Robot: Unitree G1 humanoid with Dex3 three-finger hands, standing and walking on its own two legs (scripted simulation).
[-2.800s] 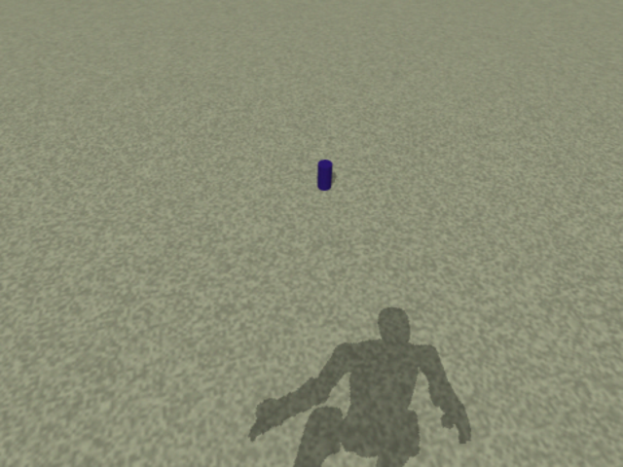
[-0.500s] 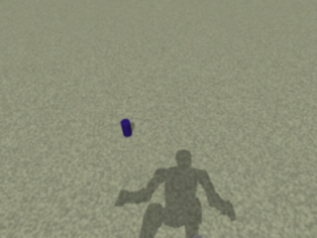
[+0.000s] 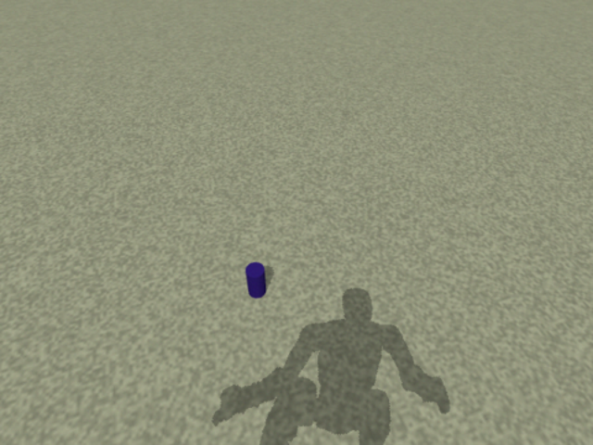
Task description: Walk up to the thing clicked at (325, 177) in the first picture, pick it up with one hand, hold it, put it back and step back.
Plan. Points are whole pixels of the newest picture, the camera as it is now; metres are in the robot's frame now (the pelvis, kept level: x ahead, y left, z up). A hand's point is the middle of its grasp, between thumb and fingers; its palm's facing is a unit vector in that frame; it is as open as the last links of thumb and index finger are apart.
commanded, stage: walk up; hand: left
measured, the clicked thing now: (256, 280) +0.84 +0.22 -0.69
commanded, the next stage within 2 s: none
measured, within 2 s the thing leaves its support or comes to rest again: neither
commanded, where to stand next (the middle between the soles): +0.50 +0.02 m, yaw -2 degrees
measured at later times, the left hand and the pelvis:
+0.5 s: hand (155, 350) +0.31 +0.27 -0.13, palm faces -0.13 -0.92 -0.38, open 7.4 cm; pelvis +0.19 +0.01 -0.01, yaw -2 degrees
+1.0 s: hand (144, 322) +0.37 +0.32 -0.15, palm faces -0.01 -0.93 -0.36, open 7.4 cm; pelvis +0.35 +0.03 +0.00, yaw +0 degrees
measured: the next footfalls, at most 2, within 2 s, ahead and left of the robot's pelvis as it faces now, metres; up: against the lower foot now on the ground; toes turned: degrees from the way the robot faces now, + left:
left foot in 0.02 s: +0.15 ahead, +0.13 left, +0.00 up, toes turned +5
right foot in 0.50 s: +0.34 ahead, -0.10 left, +0.00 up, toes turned -6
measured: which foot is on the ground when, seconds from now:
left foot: up 0.00-0.00, down 0.02-0.52, up 0.54-0.96, down 0.98-1.00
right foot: down 0.00-0.04, up 0.06-0.48, down 0.50-1.00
